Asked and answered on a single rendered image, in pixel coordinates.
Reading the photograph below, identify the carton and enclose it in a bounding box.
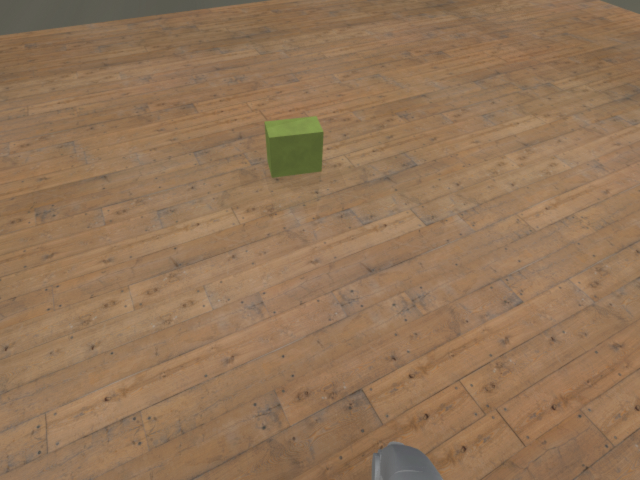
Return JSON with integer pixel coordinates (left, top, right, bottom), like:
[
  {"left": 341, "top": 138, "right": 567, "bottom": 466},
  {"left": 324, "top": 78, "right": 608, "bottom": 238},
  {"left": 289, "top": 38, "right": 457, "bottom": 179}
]
[{"left": 264, "top": 116, "right": 324, "bottom": 178}]

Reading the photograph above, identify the robot right thigh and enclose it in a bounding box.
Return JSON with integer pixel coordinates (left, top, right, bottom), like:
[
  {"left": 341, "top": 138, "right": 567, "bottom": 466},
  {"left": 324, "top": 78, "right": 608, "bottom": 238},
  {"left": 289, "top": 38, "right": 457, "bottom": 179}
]
[{"left": 372, "top": 444, "right": 443, "bottom": 480}]

